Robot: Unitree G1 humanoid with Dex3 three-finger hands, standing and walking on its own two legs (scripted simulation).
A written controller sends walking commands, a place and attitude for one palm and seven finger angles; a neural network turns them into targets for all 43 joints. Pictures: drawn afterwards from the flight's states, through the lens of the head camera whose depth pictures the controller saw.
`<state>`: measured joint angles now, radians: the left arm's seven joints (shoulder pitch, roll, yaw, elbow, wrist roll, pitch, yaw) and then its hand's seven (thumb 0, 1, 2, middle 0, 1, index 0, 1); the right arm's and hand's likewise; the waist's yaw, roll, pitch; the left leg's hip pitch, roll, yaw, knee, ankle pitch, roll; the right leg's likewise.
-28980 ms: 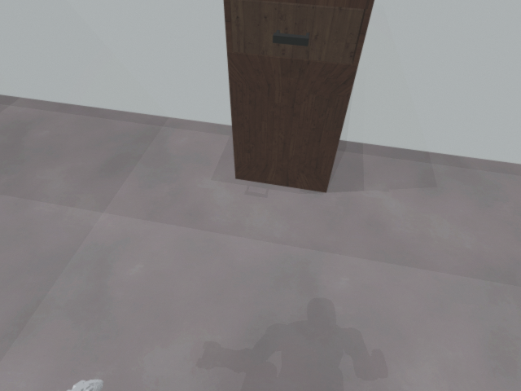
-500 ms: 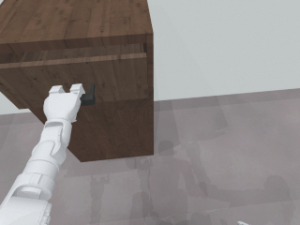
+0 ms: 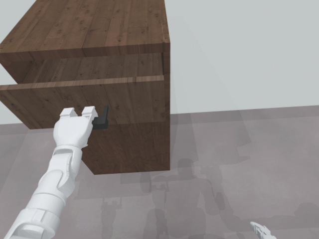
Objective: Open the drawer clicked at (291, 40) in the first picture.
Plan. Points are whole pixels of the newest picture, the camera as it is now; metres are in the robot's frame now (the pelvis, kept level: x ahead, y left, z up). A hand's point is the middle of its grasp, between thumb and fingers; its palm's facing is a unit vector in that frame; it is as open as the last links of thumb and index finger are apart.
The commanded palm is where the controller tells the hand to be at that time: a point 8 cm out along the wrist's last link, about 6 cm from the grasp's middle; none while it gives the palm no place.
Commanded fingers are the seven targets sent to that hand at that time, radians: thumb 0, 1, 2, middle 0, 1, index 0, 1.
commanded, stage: pull the drawer open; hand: left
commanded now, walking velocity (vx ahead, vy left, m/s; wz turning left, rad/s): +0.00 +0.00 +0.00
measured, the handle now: (86, 117) +0.43 +0.23 +0.04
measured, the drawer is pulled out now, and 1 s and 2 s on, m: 0.12 0.24 0.30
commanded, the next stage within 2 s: open the thumb to release the handle in 1.72 s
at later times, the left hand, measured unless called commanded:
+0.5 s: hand (77, 162) +0.30 +0.23 +0.02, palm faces +0.01 -0.04 -1.00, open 6.2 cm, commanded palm +0.26 +0.23 +0.08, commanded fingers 0.00 0.90 0.90 -0.40 -1.35 -0.40 -1.35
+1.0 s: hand (72, 186) +0.24 +0.22 +0.02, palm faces +0.01 -0.07 -1.00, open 6.2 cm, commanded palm +0.20 +0.23 +0.08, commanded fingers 0.00 0.90 0.90 -0.40 -1.35 -0.40 -1.35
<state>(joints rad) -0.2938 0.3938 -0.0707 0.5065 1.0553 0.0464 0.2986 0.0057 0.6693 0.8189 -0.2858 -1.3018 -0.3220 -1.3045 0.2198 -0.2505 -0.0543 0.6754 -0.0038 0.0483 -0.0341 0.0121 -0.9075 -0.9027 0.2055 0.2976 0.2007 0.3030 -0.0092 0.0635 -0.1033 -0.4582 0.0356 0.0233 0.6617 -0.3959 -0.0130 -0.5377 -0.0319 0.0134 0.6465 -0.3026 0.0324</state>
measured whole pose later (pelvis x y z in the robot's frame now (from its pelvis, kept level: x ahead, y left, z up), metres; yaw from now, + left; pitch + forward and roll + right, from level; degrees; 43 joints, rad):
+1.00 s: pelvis +0.00 -0.01 +0.00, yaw +0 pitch +6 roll +0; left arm 0.23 0.37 -0.08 0.03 1.05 0.04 0.32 0.03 0.67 0.80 -0.26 -1.31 -0.36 -1.28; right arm 0.11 -0.22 -0.02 0.65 -0.03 0.01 -0.03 0.02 -0.91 -0.90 0.21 0.30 0.20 0.30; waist 0.05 0.06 -0.07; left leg -0.33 0.04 0.03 0.62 -0.39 -0.03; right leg -0.43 -0.02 0.02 0.64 -0.31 0.02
